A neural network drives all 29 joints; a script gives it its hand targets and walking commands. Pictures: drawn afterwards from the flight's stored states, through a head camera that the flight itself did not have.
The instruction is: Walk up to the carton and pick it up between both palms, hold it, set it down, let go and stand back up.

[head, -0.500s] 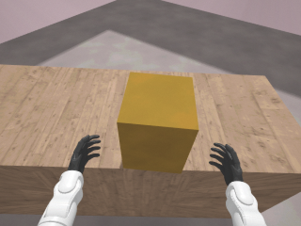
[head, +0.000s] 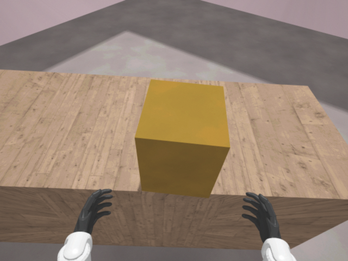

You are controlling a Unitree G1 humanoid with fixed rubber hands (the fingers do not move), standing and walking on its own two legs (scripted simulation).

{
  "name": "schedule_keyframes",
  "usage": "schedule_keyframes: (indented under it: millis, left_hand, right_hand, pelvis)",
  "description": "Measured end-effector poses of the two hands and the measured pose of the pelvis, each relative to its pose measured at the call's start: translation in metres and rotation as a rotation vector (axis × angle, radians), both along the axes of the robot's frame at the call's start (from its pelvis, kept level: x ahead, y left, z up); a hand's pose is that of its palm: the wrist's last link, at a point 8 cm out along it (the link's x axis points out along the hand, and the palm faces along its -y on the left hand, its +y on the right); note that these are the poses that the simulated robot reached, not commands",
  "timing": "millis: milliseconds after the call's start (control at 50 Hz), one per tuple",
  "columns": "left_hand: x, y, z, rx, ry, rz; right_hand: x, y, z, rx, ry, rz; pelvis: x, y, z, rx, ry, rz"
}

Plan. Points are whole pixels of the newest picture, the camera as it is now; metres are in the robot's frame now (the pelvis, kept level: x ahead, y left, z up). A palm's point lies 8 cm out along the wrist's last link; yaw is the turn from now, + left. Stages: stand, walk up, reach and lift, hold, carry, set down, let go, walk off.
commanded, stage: set down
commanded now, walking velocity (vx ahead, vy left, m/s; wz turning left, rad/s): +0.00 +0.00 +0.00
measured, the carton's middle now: (180, 140) +0.42 -0.01 +0.01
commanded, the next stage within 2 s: let go in 1.08 s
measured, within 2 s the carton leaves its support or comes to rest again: neither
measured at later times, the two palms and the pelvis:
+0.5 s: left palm (74, 237) +0.18 +0.23 -0.06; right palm (263, 241) +0.17 -0.20 -0.05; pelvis +0.00 +0.01 +0.00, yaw -1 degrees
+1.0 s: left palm (68, 250) +0.15 +0.25 -0.08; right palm (258, 256) +0.15 -0.20 -0.08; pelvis +0.01 +0.02 +0.00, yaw -1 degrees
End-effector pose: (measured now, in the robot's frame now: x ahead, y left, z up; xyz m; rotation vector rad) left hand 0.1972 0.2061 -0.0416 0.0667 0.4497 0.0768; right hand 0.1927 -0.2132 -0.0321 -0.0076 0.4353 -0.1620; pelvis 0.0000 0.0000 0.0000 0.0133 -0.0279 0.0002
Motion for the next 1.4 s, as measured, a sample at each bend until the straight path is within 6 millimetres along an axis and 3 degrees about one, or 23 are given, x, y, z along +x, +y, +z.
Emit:
schedule_keyframes:
  millis: [100, 200, 500, 760, 1160, 1400]
  left_hand:
    - [0.020, 0.002, 0.028, -0.021, -0.178, 0.016]
    - [0.029, 0.009, 0.017, 0.004, -0.063, -0.011]
    - [-0.022, 0.025, -0.014, 0.030, 0.147, 0.024]
    - [-0.018, 0.029, -0.022, 0.058, 0.219, 0.011]
    - [-0.053, 0.042, -0.048, 0.092, 0.423, 0.031]
    - [-0.035, 0.030, -0.044, 0.112, 0.400, -0.009]
  right_hand:
    - [0.014, 0.006, 0.020, 0.004, -0.108, 0.020]
    - [0.021, 0.013, 0.008, -0.008, -0.031, 0.027]
    - [-0.018, 0.011, -0.017, -0.038, 0.119, 0.017]
    - [-0.025, 0.017, -0.030, -0.052, 0.196, 0.060]
    - [-0.049, 0.017, -0.053, -0.092, 0.342, 0.103]
    - [-0.057, 0.004, -0.059, -0.088, 0.338, 0.083]
  pelvis:
    - [-0.004, 0.000, -0.003, 0.004, 0.009, 0.006]
    - [-0.002, 0.003, -0.001, 0.004, -0.008, -0.004]
    - [0.005, 0.012, 0.002, -0.008, -0.023, -0.019]
    - [0.007, 0.015, 0.002, -0.011, -0.009, -0.024]
    - [0.002, 0.017, 0.001, -0.016, -0.017, -0.014]
    - [0.000, 0.014, -0.001, -0.014, -0.015, -0.023]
